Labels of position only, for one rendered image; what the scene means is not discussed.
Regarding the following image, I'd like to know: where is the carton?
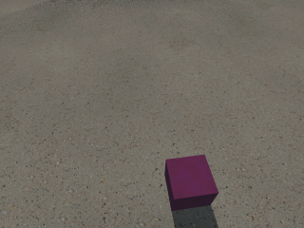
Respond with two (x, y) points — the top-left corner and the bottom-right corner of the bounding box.
(164, 154), (219, 211)

